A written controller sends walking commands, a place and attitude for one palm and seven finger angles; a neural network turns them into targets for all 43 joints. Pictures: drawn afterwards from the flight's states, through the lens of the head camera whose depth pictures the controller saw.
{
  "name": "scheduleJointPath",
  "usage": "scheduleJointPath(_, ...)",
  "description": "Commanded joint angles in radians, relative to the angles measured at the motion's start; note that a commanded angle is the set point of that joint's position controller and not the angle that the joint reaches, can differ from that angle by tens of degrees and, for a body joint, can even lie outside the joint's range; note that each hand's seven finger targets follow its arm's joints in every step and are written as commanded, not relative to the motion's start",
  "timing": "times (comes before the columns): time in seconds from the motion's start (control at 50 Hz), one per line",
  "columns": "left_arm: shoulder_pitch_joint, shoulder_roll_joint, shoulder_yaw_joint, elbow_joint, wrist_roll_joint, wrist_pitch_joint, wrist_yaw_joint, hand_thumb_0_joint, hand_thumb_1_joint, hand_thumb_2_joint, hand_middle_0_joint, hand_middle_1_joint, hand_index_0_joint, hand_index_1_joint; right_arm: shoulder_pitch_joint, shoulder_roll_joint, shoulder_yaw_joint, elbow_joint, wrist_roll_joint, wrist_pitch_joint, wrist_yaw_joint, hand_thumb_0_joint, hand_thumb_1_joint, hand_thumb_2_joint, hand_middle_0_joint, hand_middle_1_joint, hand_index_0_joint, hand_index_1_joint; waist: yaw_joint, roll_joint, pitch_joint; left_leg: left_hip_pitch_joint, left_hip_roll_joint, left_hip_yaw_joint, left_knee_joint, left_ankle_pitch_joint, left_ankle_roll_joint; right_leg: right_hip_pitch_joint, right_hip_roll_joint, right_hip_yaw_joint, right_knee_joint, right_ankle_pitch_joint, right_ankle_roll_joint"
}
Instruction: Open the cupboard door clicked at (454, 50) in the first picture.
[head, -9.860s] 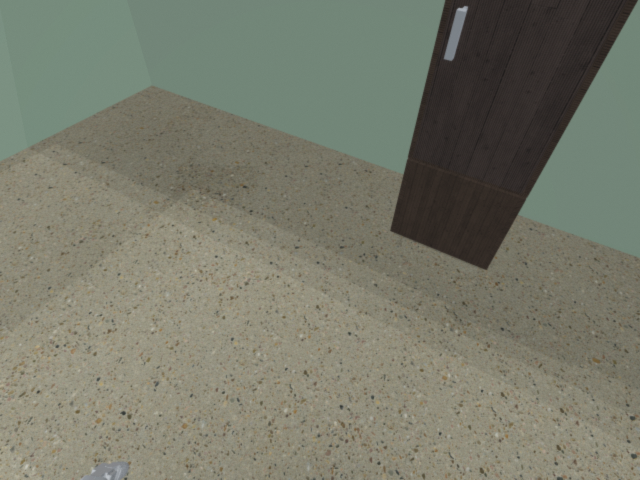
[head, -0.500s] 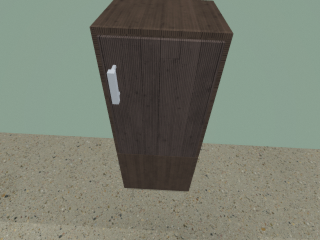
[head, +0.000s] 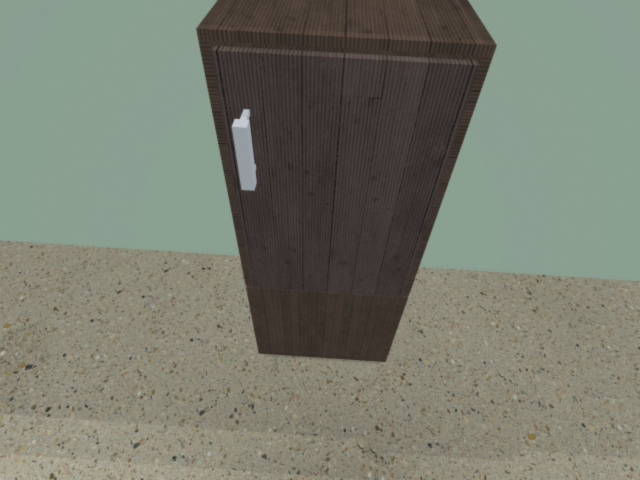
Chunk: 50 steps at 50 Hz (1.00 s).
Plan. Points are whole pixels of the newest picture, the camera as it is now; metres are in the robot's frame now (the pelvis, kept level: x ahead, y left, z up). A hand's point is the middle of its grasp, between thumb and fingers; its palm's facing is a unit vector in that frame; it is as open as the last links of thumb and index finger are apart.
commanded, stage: come to a stop and stand still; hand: left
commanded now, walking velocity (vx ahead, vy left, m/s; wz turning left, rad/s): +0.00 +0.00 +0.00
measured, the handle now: (247, 150) +0.60 +0.16 +0.09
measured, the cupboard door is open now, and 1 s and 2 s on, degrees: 0 0 0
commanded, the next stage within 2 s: look again from close up in 0.18 s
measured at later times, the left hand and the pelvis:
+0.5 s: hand out of the picture +0.05 +0.20 -0.17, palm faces -0.02 -0.97 -0.25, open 7.4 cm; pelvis +0.02 +0.00 +0.00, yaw +0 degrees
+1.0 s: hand (178, 464) +0.16 +0.19 -0.09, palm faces +0.25 -0.95 -0.17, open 7.5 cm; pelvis +0.02 -0.01 +0.00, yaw +1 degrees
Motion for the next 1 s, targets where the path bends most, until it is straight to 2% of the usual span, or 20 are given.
scheduleJointPath(0.0,-0.008,0.142,0.033,-0.049,-0.002,-0.024,0.011,0.000,0.900,0.900,-0.200,-0.300,-0.200,-0.300,-0.027,-0.177,-0.034,-0.053,0.004,-0.024,-0.016,0.000,-0.900,-0.900,0.200,0.300,0.200,0.300,0.006,0.025,0.000,-0.036,0.138,-0.151,-0.155,-0.167,-0.011,0.011,-0.073,0.074,-0.076,-0.065,-0.045)
scheduleJointPath(0.04,-0.004,0.138,0.032,-0.043,-0.001,-0.024,0.013,0.000,0.900,0.900,-0.200,-0.300,-0.200,-0.300,-0.030,-0.170,-0.034,-0.053,0.006,-0.024,-0.017,0.000,-0.900,-0.900,0.200,0.300,0.200,0.300,0.006,0.037,0.003,-0.028,0.139,-0.148,-0.156,-0.150,-0.011,0.010,-0.073,0.071,-0.073,-0.046,-0.043)
scheduleJointPath(0.06,-0.005,0.137,0.031,-0.041,-0.001,-0.024,0.013,0.000,0.900,0.900,-0.200,-0.300,-0.200,-0.300,-0.032,-0.169,-0.033,-0.052,0.005,-0.024,-0.017,0.000,-0.900,-0.900,0.200,0.300,0.200,0.300,0.006,0.022,0.007,-0.027,0.139,-0.148,-0.155,-0.142,-0.011,0.009,-0.073,0.071,-0.071,-0.038,-0.043)
scheduleJointPath(0.24,0.001,0.115,0.026,-0.030,0.001,-0.023,0.016,0.000,0.900,0.900,-0.200,-0.300,-0.200,-0.300,-0.048,-0.146,-0.029,-0.047,0.007,-0.021,-0.018,0.000,-0.900,-0.900,0.200,0.300,0.200,0.300,0.006,0.015,0.024,-0.008,0.135,-0.133,-0.151,-0.107,-0.015,-0.001,-0.077,0.075,-0.082,-0.024,-0.036)
scheduleJointPath(0.46,-0.002,0.097,0.025,-0.030,-0.002,-0.025,0.017,0.000,0.900,0.900,-0.200,-0.300,-0.200,-0.300,-0.046,-0.119,-0.021,-0.037,0.007,-0.022,-0.019,0.000,-0.900,-0.900,0.200,0.300,0.200,0.300,0.006,0.010,0.003,0.013,0.129,-0.118,-0.135,-0.034,-0.020,0.018,-0.080,0.079,-0.085,0.010,-0.035)
scheduleJointPath(0.64,0.003,0.082,0.025,-0.021,-0.005,-0.029,0.019,0.000,0.900,0.900,-0.200,-0.300,-0.200,-0.300,-0.031,-0.100,-0.016,-0.021,0.008,-0.026,-0.023,0.000,-0.900,-0.900,0.200,0.300,0.200,0.300,0.006,0.004,-0.033,0.050,0.131,-0.101,-0.112,0.072,-0.022,0.050,-0.084,0.078,-0.076,0.092,-0.037)
scheduleJointPath(0.84,0.016,0.057,0.021,-0.008,-0.006,-0.025,0.022,0.000,0.900,0.900,-0.200,-0.300,-0.200,-0.300,-0.007,-0.075,-0.011,-0.001,0.008,-0.022,-0.027,0.000,-0.900,-0.900,0.200,0.300,0.200,0.300,0.007,0.009,0.013,0.042,0.131,-0.097,-0.130,0.027,-0.027,0.031,-0.079,0.082,-0.093,0.048,-0.035)
scheduleJointPath(0.86,0.088,0.029,0.009,0.025,0.003,-0.042,0.060,0.000,0.900,0.900,-0.200,-0.300,-0.200,-0.300,-0.035,-0.059,0.001,-0.061,0.011,-0.039,-0.024,0.000,-0.900,-0.900,0.200,0.300,0.200,0.300,0.027,0.009,0.004,0.018,0.156,-0.044,0.054,0.175,-0.038,0.018,-0.109,0.079,-0.022,0.269,-0.035)
scheduleJointPath(0.88,-0.677,0.340,0.278,-1.486,-0.193,-0.256,0.047,0.000,0.877,0.890,-0.202,-0.315,-0.202,-0.315,-0.027,-0.187,-0.031,-0.412,0.062,-0.166,-0.064,0.000,-0.900,-0.900,0.200,0.300,0.200,0.300,-0.065,0.145,-0.480,0.242,0.020,-0.074,-0.043,0.176,-0.044,0.115,0.005,-0.026,0.044,0.186,-0.051)
scheduleJointPath(0.9,-0.155,0.229,0.208,-1.219,-0.123,-0.205,0.062,0.000,0.853,0.880,-0.203,-0.330,-0.203,-0.330,-0.121,-0.115,0.000,-0.389,0.058,-0.257,-0.100,0.000,-0.900,-0.900,0.200,0.300,0.200,0.300,0.045,0.281,-0.357,0.247,0.057,-0.037,-0.065,0.214,-0.037,0.048,0.025,-0.047,0.092,0.002,-0.079)
scheduleJointPath(0.92,-0.112,0.148,0.179,-1.099,-0.161,-0.161,0.106,0.000,0.830,0.870,-0.205,-0.345,-0.205,-0.345,-0.105,-0.118,-0.012,-0.324,0.065,-0.284,-0.108,0.000,-0.900,-0.900,0.200,0.300,0.200,0.300,0.014,0.255,-0.272,0.106,0.054,-0.035,-0.070,0.028,-0.068,0.008,0.025,-0.088,0.097,-0.095,-0.067)
scheduleJointPath(0.94,0.152,-0.115,0.028,-0.939,-0.186,-0.093,0.089,0.000,0.807,0.860,-0.207,-0.360,-0.207,-0.360,-0.077,-0.059,-0.003,-0.327,0.078,-0.289,-0.094,0.000,-0.900,-0.900,0.200,0.300,0.200,0.300,-0.010,0.152,-0.117,0.033,0.061,-0.070,-0.101,-0.129,-0.057,-0.076,0.030,-0.108,0.084,-0.120,-0.052)
scheduleJointPath(0.96,-0.059,-0.038,0.075,-1.135,-0.218,-0.143,0.071,0.000,0.783,0.850,-0.208,-0.375,-0.208,-0.375,-0.105,-0.111,-0.008,-0.422,0.074,-0.306,-0.086,0.000,-0.900,-0.900,0.200,0.300,0.200,0.300,-0.030,0.124,0.012,-0.066,0.051,-0.102,-0.083,-0.220,-0.048,-0.112,0.016,-0.102,0.072,-0.139,-0.045)
scheduleJointPath(0.98,-0.034,0.001,0.123,-1.092,-0.207,-0.196,0.052,0.000,0.760,0.840,-0.210,-0.390,-0.210,-0.390,-0.106,-0.123,-0.027,-0.438,0.062,-0.321,-0.087,0.000,-0.900,-0.900,0.200,0.300,0.200,0.300,-0.037,0.062,0.028,-0.103,0.045,-0.104,-0.042,-0.267,-0.044,-0.168,0.020,-0.102,0.071,-0.204,-0.044)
